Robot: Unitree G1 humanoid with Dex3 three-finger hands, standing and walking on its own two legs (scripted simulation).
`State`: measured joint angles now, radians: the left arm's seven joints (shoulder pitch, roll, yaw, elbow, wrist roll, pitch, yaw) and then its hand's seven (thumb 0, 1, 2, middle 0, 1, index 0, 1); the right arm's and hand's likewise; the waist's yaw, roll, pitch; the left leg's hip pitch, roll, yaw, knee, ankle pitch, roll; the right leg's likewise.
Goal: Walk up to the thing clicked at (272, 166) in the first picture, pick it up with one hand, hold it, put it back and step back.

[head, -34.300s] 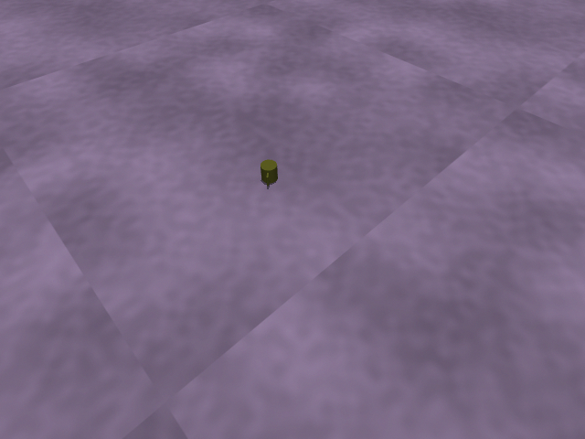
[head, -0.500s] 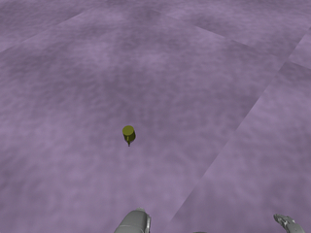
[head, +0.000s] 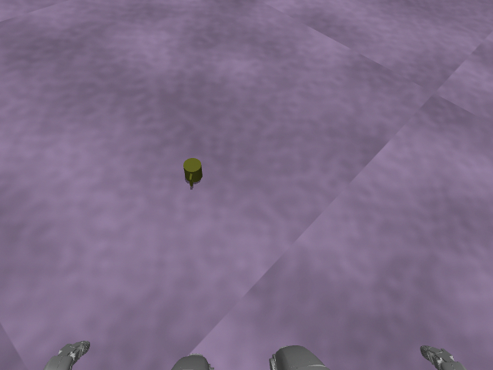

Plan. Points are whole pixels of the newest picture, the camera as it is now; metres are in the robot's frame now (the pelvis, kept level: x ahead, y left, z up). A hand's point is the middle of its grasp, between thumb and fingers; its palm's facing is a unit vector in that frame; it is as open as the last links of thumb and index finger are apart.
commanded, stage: step back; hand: left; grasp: from above
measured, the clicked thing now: (192, 173) +0.96 +0.24 -0.72
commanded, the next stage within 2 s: stand in 1.28 s
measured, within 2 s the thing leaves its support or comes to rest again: neither
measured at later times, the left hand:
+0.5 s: hand out of the picture -0.05 +0.26 -0.14, palm faces +0.06 -0.90 -0.43, open 7.4 cm
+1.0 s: hand out of the picture -0.03 +0.23 -0.14, palm faces +0.09 -0.91 -0.40, open 7.4 cm
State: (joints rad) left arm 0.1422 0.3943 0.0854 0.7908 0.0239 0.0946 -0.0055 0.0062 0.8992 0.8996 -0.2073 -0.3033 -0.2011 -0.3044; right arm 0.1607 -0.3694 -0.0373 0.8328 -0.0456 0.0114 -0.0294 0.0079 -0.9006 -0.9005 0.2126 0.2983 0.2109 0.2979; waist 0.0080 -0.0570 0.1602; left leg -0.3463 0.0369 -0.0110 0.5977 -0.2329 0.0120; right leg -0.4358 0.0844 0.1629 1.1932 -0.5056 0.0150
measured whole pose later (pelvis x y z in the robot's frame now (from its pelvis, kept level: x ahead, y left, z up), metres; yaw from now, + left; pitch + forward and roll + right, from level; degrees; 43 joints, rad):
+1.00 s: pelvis -0.07 -0.04 +0.00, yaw +5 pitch -3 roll +0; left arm 0.21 0.36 0.05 0.97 0.02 -0.04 0.00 0.01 0.90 0.90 -0.21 -0.30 -0.20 -0.30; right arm 0.18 -0.41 -0.06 0.98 -0.03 0.00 0.01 0.01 -0.91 -0.90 0.21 0.30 0.20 0.30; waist 0.03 0.04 0.12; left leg -0.37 0.03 -0.03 0.70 -0.34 0.01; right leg -0.21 -0.03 -0.07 0.61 -0.34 -0.01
